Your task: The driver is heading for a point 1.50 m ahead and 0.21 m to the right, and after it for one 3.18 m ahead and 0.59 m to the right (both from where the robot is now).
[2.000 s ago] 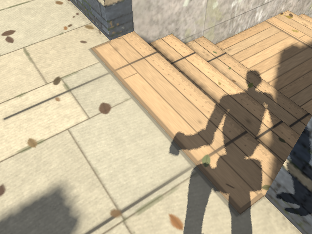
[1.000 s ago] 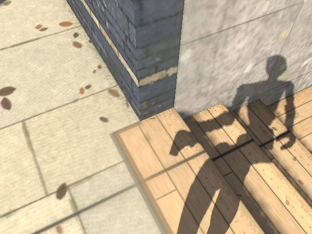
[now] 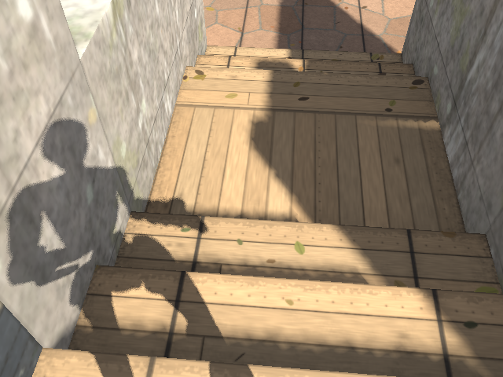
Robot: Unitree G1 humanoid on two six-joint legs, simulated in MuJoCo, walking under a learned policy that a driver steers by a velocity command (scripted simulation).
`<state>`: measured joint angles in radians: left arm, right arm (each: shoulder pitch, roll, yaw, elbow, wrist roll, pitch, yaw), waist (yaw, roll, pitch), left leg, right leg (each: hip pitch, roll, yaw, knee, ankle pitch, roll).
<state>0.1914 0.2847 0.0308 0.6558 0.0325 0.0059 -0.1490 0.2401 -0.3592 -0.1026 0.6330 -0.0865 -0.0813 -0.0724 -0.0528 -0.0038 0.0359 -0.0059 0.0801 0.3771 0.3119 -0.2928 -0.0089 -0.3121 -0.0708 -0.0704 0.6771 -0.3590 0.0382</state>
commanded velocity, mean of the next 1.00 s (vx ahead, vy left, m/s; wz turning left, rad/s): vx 0.12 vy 0.00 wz -0.23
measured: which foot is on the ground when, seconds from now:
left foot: down 0.00-0.08, up 0.10-0.42, down 0.44-1.00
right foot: up 0.00-0.02, down 0.04-0.80, up 0.82-1.00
